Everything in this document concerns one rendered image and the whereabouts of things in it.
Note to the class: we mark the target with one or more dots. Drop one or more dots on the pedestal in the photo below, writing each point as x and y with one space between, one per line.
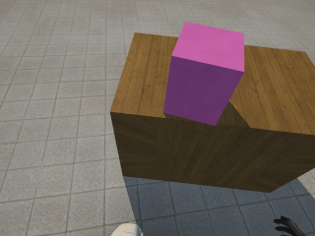
265 136

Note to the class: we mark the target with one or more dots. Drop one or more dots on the robot right hand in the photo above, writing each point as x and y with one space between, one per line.
291 228

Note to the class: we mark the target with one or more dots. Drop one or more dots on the carton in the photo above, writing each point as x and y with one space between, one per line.
206 66

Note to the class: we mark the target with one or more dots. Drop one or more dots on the robot left thigh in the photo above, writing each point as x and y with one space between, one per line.
128 229

